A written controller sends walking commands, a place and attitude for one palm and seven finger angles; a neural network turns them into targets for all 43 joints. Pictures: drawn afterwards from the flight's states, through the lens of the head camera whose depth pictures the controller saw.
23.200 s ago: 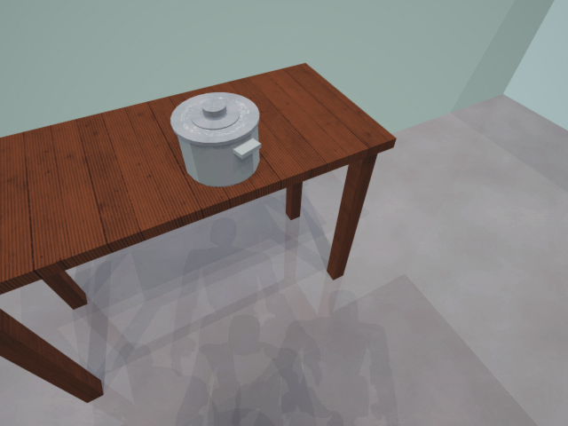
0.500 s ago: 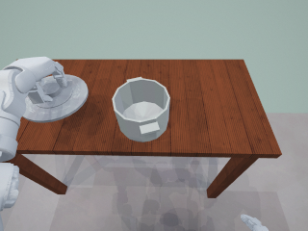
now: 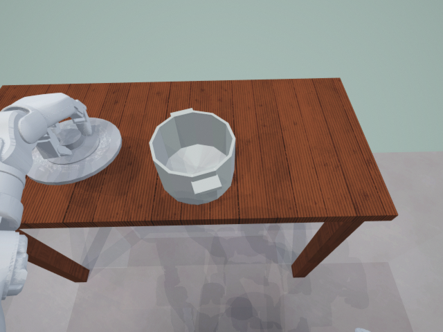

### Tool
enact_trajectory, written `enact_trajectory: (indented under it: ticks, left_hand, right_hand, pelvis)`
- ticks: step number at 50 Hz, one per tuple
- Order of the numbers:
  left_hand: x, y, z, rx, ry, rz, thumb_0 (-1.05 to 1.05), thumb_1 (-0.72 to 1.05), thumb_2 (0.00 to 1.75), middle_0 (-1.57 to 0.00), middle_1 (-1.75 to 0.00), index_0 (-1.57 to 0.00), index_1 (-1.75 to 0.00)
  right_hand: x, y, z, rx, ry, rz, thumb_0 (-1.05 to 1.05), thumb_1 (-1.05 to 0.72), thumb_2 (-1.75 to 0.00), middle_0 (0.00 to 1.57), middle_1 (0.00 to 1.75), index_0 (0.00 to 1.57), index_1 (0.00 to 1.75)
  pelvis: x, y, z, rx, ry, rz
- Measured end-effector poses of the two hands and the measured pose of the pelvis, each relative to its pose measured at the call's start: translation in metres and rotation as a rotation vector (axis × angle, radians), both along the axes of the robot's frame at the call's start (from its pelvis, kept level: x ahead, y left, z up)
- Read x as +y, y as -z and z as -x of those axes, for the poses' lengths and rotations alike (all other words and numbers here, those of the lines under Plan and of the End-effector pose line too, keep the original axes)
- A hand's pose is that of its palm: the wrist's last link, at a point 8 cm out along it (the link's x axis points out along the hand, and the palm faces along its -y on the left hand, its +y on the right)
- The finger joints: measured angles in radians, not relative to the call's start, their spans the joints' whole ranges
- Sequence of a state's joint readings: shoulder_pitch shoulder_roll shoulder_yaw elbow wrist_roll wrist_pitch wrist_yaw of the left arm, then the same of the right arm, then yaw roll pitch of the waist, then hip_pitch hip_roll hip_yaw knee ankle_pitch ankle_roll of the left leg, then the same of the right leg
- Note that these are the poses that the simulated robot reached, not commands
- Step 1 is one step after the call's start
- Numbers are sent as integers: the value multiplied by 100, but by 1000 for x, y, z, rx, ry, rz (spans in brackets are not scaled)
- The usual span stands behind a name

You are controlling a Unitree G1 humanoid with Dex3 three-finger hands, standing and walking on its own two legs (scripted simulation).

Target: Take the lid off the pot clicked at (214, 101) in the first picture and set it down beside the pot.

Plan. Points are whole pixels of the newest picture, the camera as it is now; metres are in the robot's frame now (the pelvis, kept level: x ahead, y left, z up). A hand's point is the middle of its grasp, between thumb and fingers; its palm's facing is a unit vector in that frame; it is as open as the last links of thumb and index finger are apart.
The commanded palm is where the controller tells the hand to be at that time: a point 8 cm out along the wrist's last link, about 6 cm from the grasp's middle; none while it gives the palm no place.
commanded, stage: lower the lid onto the table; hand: left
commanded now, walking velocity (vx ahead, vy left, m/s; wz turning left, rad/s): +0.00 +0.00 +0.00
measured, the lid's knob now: (69, 139) +0.45 +0.29 +0.08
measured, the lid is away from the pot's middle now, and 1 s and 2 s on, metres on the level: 0.24 0.23 0.24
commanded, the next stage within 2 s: open the fingers wide in 1.50 s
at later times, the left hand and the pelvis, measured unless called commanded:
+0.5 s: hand (66, 149) +0.43 +0.29 +0.07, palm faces -0.46 -0.07 -0.89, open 7.9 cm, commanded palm +0.45 +0.29 +0.14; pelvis +0.01 +0.00 +0.00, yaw +0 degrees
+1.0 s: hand (76, 159) +0.43 +0.29 +0.04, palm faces -0.51 -0.07 -0.86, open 7.9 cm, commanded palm +0.46 +0.29 +0.10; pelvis +0.00 +0.00 -0.01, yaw -1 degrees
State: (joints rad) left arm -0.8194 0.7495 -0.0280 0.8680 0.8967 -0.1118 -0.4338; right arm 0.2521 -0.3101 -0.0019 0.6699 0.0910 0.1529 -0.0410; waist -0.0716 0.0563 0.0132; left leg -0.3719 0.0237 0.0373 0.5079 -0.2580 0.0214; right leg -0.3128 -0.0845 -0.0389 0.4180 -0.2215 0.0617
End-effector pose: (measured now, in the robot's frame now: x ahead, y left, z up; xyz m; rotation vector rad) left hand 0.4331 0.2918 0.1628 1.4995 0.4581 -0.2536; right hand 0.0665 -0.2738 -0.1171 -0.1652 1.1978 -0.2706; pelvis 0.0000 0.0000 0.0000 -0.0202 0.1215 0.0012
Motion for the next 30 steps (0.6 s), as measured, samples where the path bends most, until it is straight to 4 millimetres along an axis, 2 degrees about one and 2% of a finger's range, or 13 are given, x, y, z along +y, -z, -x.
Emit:
enact_trajectory:
  ticks: [16,30]
  left_hand:
    - [2,22,-7,13,12,15,-2,19,84,-71,-91,-65,-87]
    - [-1,40,-7,36,24,18,-2,19,84,-71,-91,-65,-87]
  right_hand:
    - [4,1,-11,3,3,0,0,-91,-90,21,30,20,30]
    - [4,4,-10,25,4,6,0,-91,-90,21,30,20,30]
  pelvis:
    - [2,2,-8,31,5,1]
    - [2,4,-10,47,3,2]
